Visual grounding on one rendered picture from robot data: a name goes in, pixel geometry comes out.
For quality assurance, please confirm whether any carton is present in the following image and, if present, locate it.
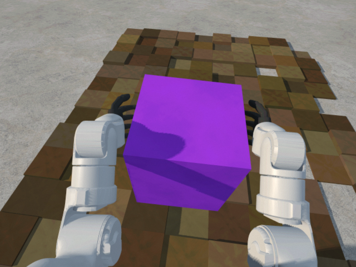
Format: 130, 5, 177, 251
123, 74, 251, 211

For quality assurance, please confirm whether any robot left forearm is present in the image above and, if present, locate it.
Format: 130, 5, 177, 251
56, 113, 125, 255

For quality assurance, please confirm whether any robot left hand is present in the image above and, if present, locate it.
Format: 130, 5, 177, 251
108, 94, 136, 139

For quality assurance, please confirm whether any robot right forearm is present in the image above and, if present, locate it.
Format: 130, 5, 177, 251
252, 122, 318, 267

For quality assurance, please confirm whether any robot right hand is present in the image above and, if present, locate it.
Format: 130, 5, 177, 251
244, 100, 271, 146

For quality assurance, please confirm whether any robot right upper arm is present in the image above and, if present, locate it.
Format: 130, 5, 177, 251
248, 225, 317, 267

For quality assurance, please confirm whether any robot left upper arm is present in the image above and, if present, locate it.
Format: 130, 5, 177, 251
27, 214, 122, 267

